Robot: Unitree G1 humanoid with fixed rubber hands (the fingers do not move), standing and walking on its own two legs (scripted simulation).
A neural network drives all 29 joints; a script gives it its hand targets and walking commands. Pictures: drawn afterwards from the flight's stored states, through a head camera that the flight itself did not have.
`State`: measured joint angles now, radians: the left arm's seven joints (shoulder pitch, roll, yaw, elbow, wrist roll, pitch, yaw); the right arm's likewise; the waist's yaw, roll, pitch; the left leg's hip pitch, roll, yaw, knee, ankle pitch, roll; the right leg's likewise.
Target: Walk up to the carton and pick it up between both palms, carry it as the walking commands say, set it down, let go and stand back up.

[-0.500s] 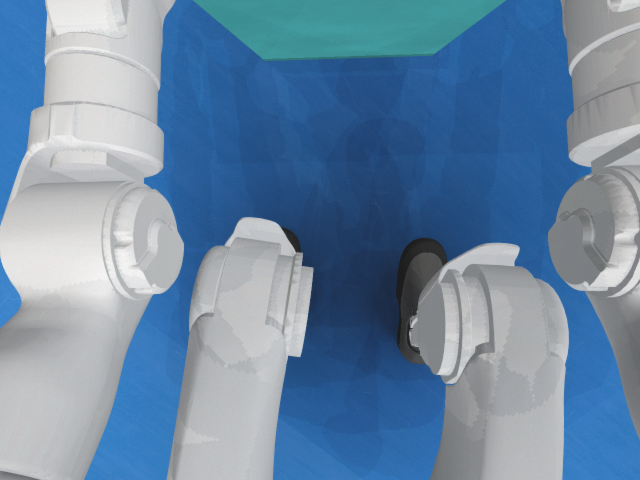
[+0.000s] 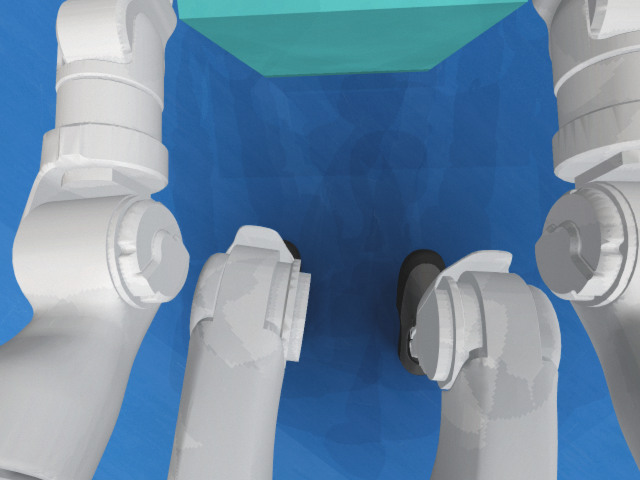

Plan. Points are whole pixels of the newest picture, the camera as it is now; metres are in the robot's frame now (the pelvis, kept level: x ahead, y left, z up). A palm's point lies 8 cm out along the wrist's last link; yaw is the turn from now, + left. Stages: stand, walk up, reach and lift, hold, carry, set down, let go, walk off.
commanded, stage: set down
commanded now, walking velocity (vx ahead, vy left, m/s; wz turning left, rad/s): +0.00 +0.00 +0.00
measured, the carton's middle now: out of the picture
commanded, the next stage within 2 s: none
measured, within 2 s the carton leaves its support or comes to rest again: neither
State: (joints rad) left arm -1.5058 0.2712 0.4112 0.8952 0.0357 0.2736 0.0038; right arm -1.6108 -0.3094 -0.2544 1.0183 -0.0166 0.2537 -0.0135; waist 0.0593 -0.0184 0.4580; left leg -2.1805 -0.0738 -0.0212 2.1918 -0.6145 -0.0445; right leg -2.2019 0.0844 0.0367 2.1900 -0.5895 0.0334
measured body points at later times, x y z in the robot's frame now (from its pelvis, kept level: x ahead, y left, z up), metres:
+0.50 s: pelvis +0.00 +0.00 +0.01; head +0.39 +0.02 +0.23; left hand +0.58 +0.21 -0.16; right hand +0.61 -0.13 -0.17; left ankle +0.11 +0.12 -0.34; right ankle +0.11 -0.12 -0.34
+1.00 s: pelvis +0.00 +0.00 +0.02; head +0.39 +0.01 +0.23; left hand +0.58 +0.23 -0.13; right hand +0.62 -0.16 -0.14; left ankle +0.11 +0.12 -0.34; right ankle +0.11 -0.12 -0.34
